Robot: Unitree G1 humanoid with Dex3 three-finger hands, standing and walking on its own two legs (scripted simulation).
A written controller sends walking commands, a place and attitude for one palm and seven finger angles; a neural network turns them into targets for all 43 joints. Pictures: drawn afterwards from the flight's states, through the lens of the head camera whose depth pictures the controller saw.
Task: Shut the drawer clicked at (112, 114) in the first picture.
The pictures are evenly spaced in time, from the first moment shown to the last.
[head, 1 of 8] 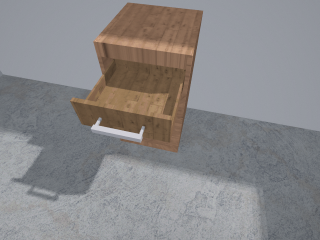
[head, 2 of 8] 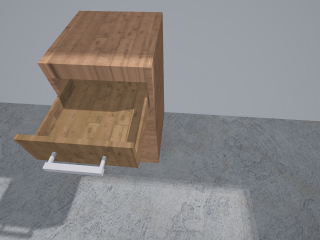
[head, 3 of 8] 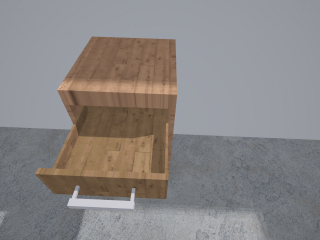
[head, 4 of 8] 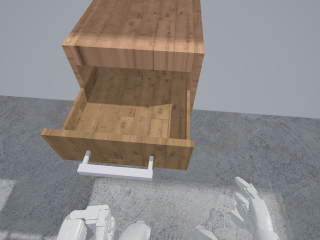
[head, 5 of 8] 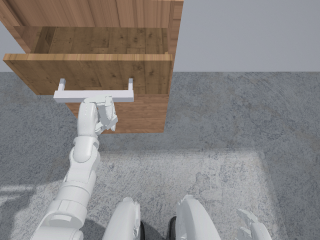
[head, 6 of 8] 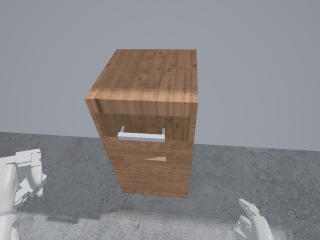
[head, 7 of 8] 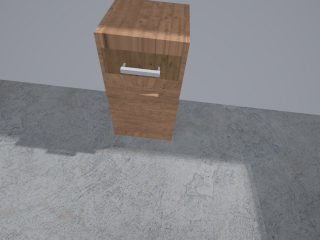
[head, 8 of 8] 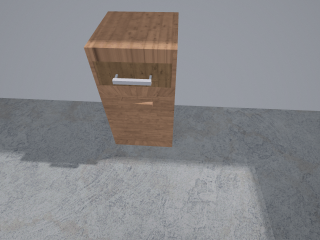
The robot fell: no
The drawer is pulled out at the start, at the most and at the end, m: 0.29 0.29 0.00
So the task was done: yes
